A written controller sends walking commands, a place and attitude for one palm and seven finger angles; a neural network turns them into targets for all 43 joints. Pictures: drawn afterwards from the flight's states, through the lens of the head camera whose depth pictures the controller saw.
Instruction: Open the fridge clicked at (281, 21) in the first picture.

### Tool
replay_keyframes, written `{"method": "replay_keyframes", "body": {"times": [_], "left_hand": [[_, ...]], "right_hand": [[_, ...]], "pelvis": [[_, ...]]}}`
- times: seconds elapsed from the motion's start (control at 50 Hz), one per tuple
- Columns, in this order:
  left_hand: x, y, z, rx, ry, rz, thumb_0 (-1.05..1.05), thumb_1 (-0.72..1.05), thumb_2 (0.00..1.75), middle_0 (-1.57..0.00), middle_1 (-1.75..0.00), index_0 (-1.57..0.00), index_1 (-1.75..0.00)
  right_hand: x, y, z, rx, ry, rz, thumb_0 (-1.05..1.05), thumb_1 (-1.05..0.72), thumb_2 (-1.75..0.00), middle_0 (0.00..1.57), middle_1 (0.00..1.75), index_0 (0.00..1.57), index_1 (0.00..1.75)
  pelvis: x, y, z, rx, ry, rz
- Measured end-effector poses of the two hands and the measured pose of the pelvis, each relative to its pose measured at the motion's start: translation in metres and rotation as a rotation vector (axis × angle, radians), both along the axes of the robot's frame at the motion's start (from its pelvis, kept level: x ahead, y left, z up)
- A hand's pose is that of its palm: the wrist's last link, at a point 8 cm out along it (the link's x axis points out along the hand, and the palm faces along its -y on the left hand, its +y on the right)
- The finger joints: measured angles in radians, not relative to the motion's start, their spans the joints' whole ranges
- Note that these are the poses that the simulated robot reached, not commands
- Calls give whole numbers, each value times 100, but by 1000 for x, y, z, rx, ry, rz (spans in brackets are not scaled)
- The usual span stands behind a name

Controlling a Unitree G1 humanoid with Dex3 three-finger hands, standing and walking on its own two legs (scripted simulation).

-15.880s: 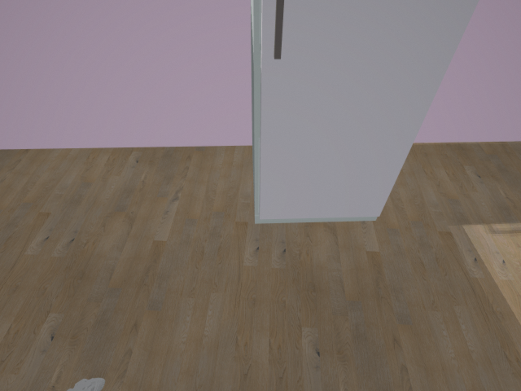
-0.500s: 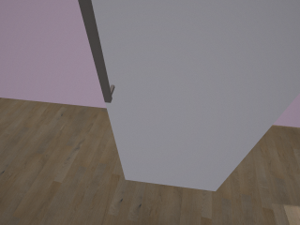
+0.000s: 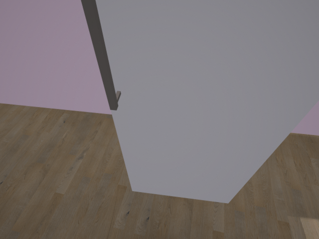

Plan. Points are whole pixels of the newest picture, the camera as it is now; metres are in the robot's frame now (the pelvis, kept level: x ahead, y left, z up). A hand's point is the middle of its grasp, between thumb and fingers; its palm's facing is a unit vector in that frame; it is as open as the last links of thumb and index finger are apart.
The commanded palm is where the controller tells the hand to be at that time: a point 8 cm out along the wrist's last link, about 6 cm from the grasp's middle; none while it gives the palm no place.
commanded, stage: look again from close up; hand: left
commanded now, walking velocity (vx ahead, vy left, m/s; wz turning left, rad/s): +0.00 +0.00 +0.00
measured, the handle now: (104, 48) +0.44 +0.16 +0.26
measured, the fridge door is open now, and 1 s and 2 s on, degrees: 0 0 0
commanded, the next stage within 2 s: raise the hand to about handle height in 0.08 s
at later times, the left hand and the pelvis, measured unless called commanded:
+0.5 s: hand (92, 209) +0.18 +0.17 +0.02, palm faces -0.09 -1.00 -0.04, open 8.0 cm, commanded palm +0.12 +0.25 -0.01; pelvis -0.02 +0.01 -0.04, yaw +1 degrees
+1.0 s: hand (47, 192) +0.19 +0.24 +0.08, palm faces -0.01 -1.00 -0.09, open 11.0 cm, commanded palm +0.15 +0.29 +0.10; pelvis -0.03 +0.02 -0.02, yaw +2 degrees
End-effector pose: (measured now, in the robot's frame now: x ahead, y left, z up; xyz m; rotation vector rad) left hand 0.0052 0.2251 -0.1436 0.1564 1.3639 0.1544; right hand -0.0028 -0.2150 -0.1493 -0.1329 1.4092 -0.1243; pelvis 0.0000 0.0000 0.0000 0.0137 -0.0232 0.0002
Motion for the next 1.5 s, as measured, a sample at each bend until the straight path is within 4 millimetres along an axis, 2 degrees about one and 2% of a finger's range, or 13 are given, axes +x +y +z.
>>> {"method": "replay_keyframes", "body": {"times": [0.22, 0.32, 0.38, 0.42, 0.5, 0.56, 0.62, 0.72, 0.86, 1.04, 1.22, 1.36, 1.5], "left_hand": [[1, 2, 4, 4, -29, 54, 1, 92, 90, -20, -30, -20, -30], [100, 26, 102, 87, -721, 86, 4, 92, 88, -20, -32, -21, -32], [149, 19, 155, 34, -1103, 5, 3, 87, 87, -20, -34, -20, -34], [164, 9, 171, -49, -1290, -75, 2, 83, 85, -20, -36, -20, -36], [158, -3, 163, -187, -1387, -259, 1, 74, 82, -21, -42, -21, -42], [136, 8, 144, -213, -1308, -222, 1, 66, 79, -22, -46, -22, -46], [111, 27, 140, -148, -1272, -123, 1, 59, 76, -23, -50, -23, -50], [104, 41, 171, -58, -1389, -133, 1, 47, 71, -23, -58, -23, -58], [144, 45, 201, -117, -1376, -272, 1, 30, 64, -24, -68, -25, -68], [165, 78, 240, -79, -1394, -226, 1, 9, 55, -26, -82, -26, -82], [176, 89, 271, -56, -1428, -251, 0, -12, 46, -27, -95, -28, -95], [181, 104, 309, -8, -1488, -246, 0, -28, 39, -29, -106, -29, -106], [187, 115, 338, 18, -1477, -239, -1, -43, 33, -30, -115, -30, -115]], "right_hand": [[5, -2, 1, -12, -28, 0, 1, -92, -90, 20, 30, 20, 30], [57, -16, 18, -75, -413, 41, 2, -92, -90, 21, 30, 20, 30], [101, -24, 34, -97, -629, 66, 2, -92, -90, 21, 30, 20, 30], [128, -29, 46, -107, -752, 84, 2, -92, -90, 21, 30, 20, 30], [172, -32, 74, -124, -931, 126, 2, -91, -90, 20, 30, 20, 30], [194, -29, 90, -140, -1005, 154, 1, -91, -90, 20, 30, 20, 30], [206, -19, 97, -142, -1031, 195, 1, -91, -90, 20, 30, 20, 30], [202, 8, 83, -94, -986, 272, 1, -91, -90, 20, 30, 20, 30], [163, 37, 56, 6, -864, 221, 2, -91, -90, 21, 30, 21, 30], [129, 25, 58, -26, -818, 168, 2, -90, -90, 21, 30, 21, 30], [151, 8, 82, -95, -891, 192, 2, -91, -90, 21, 30, 20, 30], [181, 23, 98, -53, -971, 227, 2, -91, -90, 20, 30, 20, 30], [196, 40, 100, 16, -973, 262, 2, -91, -90, 21, 30, 20, 30]], "pelvis": [[-1, 2, -1, -11, 4, 2], [-7, 7, -7, -4, 6, 38], [-13, 9, -15, -5, 46, 45], [-18, 8, -23, -2, 80, 34], [-24, 6, -38, 2, 110, 17], [-25, 5, -45, -2, 113, 18], [-24, 6, -47, -18, 104, 34], [-27, 8, -47, -48, 82, 70], [-31, 14, -35, -49, 62, 64], [-24, 22, -21, -38, 38, 40], [-20, 27, -13, -32, -4, 42], [-17, 24, -7, -27, -33, 45], [-17, 18, -4, -23, -48, 56]]}}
